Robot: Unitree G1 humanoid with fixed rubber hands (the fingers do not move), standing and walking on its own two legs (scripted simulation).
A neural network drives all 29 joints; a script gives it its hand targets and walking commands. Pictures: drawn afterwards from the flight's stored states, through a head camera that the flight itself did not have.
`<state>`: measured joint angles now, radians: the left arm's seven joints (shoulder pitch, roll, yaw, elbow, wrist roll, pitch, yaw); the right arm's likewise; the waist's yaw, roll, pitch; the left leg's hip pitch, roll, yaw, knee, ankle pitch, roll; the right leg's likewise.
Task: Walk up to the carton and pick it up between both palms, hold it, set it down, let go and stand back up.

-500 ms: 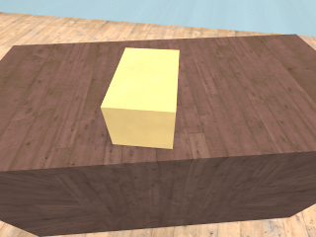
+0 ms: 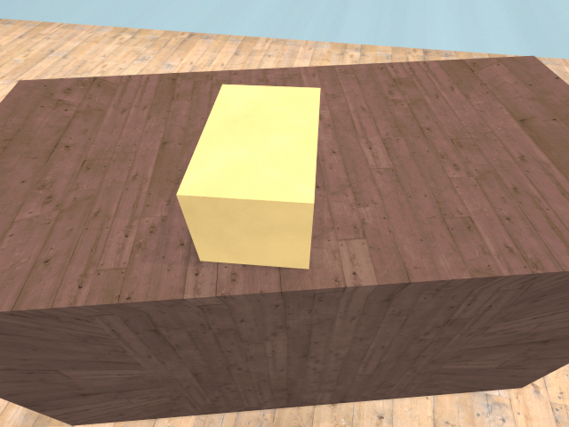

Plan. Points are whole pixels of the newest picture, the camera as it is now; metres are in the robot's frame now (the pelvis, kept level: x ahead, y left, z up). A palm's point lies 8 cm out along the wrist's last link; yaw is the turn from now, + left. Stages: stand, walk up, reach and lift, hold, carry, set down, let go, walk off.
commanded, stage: stand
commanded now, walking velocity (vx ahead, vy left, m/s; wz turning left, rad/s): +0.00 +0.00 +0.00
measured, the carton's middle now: (262, 170) +0.51 +0.07 +0.08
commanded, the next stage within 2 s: walk up in 0.48 s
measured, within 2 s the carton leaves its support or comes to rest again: neither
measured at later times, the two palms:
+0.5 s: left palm out of the picture +0.09 +0.31 -0.11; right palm out of the picture +0.10 -0.30 -0.12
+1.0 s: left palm out of the picture +0.09 +0.33 -0.11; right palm out of the picture +0.11 -0.29 -0.12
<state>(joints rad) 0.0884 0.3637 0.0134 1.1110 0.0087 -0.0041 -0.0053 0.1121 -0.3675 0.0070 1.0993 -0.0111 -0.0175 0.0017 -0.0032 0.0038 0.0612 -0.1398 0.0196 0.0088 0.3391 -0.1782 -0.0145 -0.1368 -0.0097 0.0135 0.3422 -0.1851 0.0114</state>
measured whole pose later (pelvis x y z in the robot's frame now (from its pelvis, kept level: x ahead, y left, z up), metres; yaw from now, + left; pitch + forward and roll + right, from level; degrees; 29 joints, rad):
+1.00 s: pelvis +0.03 +0.01 +0.00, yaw +2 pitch +0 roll +0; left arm 0.13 0.38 0.03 1.06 0.02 -0.02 0.00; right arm 0.15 -0.38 -0.02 1.05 -0.02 0.00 0.01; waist 0.01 0.01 0.05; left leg -0.13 -0.01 -0.02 0.38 -0.24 0.01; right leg -0.10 -0.05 -0.02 0.36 -0.25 0.04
